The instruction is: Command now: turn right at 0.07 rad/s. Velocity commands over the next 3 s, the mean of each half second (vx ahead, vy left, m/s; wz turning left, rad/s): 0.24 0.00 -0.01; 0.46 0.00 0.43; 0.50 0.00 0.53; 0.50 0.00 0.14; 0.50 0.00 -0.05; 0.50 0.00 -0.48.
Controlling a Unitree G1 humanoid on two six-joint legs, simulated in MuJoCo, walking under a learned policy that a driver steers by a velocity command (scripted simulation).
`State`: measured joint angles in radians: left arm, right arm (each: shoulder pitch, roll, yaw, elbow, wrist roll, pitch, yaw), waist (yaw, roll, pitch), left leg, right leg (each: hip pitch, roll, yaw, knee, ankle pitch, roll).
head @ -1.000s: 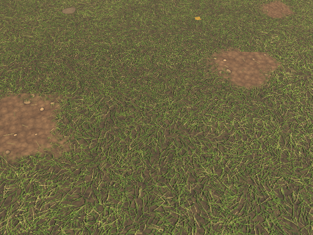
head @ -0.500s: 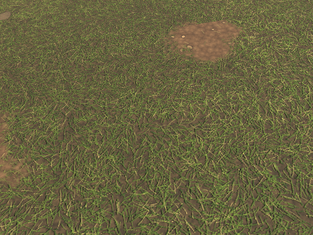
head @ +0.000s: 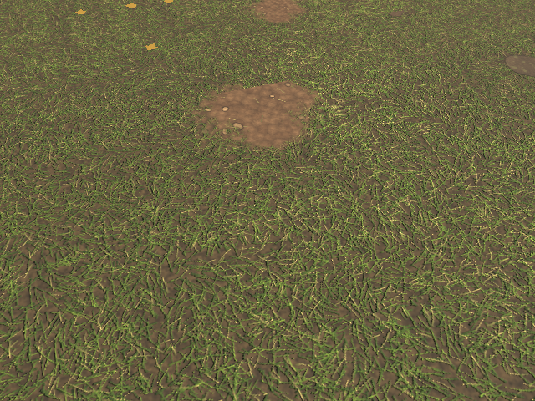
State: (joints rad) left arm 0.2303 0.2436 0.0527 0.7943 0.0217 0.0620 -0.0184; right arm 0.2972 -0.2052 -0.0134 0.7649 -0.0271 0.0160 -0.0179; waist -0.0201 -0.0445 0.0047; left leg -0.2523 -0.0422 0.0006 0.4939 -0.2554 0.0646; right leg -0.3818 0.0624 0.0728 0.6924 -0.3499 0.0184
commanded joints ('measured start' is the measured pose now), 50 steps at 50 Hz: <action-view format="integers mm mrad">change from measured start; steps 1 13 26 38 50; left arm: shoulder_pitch -28 -18 366 198 78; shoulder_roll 40 55 210 72 141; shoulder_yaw -5 -9 48 -16 15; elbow -45 25 129 141 52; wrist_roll -11 -3 18 -5 -4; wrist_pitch -20 -101 -126 -149 -144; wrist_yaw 9 21 28 42 36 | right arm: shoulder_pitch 10 90 11 -269 -16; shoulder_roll -137 -119 -144 -25 -198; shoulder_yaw -32 -52 -82 -28 -90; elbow -42 4 56 -19 34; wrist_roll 3 6 9 2 19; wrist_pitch -12 -63 -65 -42 -33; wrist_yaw -2 20 19 79 36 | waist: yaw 9 -4 179 46 -7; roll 198 24 -60 -41 34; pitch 13 133 -6 147 38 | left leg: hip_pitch -13 -1 -513 -343 196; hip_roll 208 103 -36 41 280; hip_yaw -256 -248 -116 85 -522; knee -163 -99 656 237 -214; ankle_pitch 113 -373 -289 229 253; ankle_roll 96 112 32 9 320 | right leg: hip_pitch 132 6 610 253 -280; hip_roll -4 -88 -457 -232 -131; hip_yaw -58 133 568 -162 -20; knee -226 -230 -444 -490 584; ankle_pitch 62 -220 -96 670 6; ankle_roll -28 -186 -276 -127 -33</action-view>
